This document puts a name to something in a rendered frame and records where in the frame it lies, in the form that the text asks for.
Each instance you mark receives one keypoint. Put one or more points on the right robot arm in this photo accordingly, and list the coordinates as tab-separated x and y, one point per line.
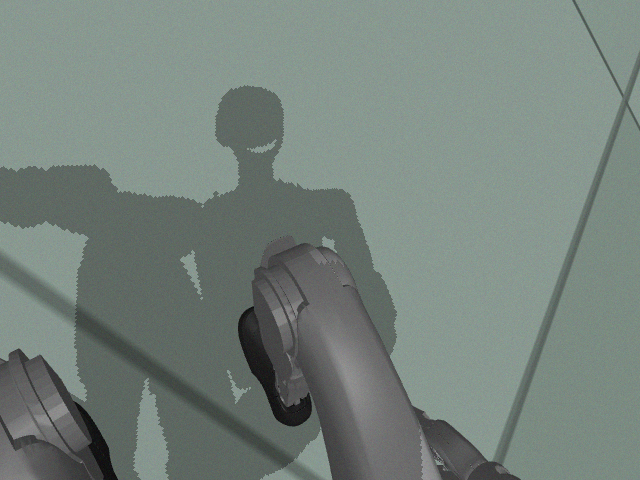
491	471

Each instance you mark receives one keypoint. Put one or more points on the right robot foot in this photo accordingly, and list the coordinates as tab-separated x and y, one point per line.
261	366

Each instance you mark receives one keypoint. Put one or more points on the right robot hand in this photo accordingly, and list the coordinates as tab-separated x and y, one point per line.
450	448

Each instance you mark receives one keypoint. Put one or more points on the left robot foot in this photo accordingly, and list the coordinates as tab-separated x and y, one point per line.
98	447

